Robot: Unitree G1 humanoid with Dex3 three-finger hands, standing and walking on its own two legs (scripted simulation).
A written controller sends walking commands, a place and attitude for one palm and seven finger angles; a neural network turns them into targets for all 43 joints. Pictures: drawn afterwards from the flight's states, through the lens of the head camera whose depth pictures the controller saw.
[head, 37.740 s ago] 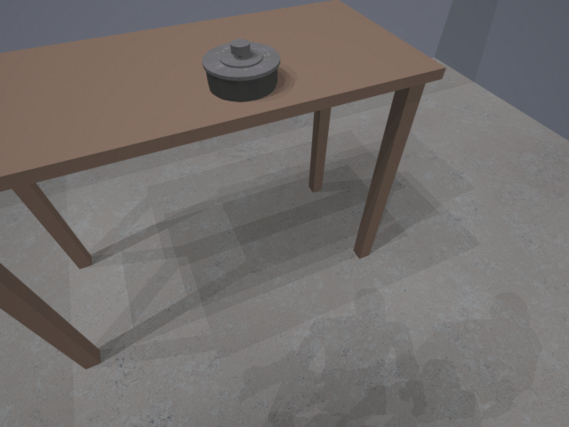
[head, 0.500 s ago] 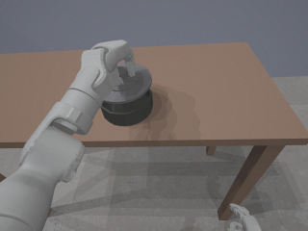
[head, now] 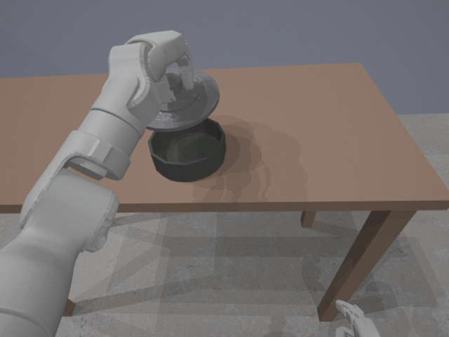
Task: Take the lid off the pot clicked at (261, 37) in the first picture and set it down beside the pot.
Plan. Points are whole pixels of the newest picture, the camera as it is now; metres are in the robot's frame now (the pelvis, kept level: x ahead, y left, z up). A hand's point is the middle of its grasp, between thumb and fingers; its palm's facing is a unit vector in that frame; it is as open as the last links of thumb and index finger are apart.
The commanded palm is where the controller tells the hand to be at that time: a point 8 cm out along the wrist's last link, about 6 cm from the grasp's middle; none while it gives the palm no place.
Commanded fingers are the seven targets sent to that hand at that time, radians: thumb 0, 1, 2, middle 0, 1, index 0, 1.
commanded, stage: lift the lid straight up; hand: left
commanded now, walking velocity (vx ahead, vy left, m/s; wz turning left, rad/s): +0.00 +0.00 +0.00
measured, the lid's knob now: (170, 84) +0.48 +0.11 +0.24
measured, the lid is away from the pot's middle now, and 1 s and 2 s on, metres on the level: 0.01 0.03 0.14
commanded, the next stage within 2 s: move the lid sideways beside the pot in 0.74 s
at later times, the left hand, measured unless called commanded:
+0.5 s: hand (158, 57) +0.44 +0.11 +0.30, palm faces -0.11 -0.08 -0.99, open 6.7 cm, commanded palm +0.43 +0.11 +0.37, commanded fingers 0.00 0.65 1.02 -0.89 -1.03 -0.99 -1.02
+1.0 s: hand (150, 53) +0.46 +0.12 +0.31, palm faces -0.11 -0.09 -0.99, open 6.7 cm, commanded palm +0.43 +0.13 +0.37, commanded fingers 0.00 0.65 1.02 -0.89 -1.03 -0.99 -1.02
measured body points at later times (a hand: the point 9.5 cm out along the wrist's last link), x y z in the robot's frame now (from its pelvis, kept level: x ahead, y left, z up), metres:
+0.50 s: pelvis +0.00 +0.00 +0.00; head -0.01 -0.03 +0.45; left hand +0.44 +0.11 +0.36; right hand +0.16 -0.23 -0.11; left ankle +0.02 +0.08 -0.74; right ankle -0.02 -0.12 -0.74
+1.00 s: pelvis +0.00 +0.01 +0.00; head +0.00 -0.03 +0.45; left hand +0.46 +0.12 +0.36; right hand +0.16 -0.23 -0.11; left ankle +0.02 +0.08 -0.74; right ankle -0.02 -0.12 -0.74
